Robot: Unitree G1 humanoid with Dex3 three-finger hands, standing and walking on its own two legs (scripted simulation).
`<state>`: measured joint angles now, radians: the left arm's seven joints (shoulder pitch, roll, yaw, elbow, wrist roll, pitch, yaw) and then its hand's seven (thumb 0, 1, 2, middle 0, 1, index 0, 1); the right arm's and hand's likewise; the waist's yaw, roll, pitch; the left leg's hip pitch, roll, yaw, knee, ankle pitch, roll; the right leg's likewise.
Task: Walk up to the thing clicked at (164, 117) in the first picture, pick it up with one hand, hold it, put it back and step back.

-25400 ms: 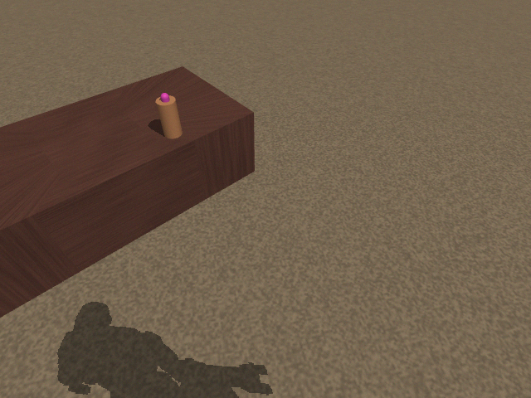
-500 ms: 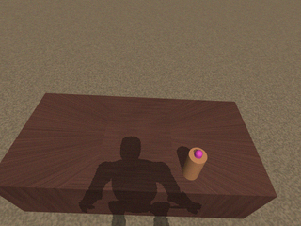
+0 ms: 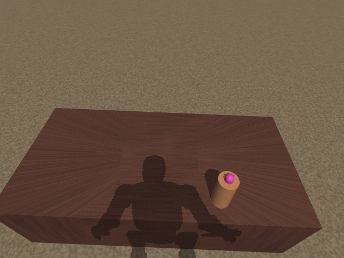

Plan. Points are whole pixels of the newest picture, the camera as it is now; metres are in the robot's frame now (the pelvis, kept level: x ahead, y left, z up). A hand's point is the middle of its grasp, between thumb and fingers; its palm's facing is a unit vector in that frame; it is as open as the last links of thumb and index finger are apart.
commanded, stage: stand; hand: right
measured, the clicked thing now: (225, 188) +0.46 -0.21 -0.29
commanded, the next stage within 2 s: none
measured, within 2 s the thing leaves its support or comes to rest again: neither
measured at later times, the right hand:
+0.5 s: hand out of the picture +0.06 -0.26 -0.16, palm faces -0.04 +0.93 -0.35, open 7.9 cm
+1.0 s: hand out of the picture +0.07 -0.25 -0.16, palm faces -0.04 +0.94 -0.35, open 7.4 cm
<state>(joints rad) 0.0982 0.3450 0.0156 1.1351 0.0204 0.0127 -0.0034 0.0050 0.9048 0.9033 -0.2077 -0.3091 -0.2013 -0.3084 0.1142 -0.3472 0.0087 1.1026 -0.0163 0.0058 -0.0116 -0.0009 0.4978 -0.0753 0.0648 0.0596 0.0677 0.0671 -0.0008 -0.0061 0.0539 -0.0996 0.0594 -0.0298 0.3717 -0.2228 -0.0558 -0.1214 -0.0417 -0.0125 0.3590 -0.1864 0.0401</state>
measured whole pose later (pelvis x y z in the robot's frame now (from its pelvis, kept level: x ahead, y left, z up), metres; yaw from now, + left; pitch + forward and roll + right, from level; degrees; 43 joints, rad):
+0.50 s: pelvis -0.01 -0.01 +0.00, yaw +1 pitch -3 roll -1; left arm 0.12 0.35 0.02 1.15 0.02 0.01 -0.01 0.01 0.91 0.90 -0.21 -0.30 -0.20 -0.30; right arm 0.14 -0.35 0.00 1.12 -0.02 0.01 0.00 0.00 -0.78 -0.87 0.20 0.29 0.20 0.30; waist 0.00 0.00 0.06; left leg -0.11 0.07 -0.05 0.37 -0.21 -0.07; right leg -0.13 -0.03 -0.03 0.36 -0.18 0.03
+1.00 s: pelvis +0.00 +0.00 +0.00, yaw +1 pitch -3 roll +0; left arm 0.11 0.35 0.02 1.13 0.02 0.00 -0.01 0.01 0.91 0.90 -0.21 -0.30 -0.20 -0.30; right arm 0.13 -0.35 0.00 1.11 -0.02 0.01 0.00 0.01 -0.90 -0.90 0.20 0.30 0.20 0.30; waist 0.00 0.00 0.05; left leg -0.11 0.06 -0.05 0.36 -0.21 -0.06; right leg -0.13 -0.05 -0.03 0.36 -0.18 0.03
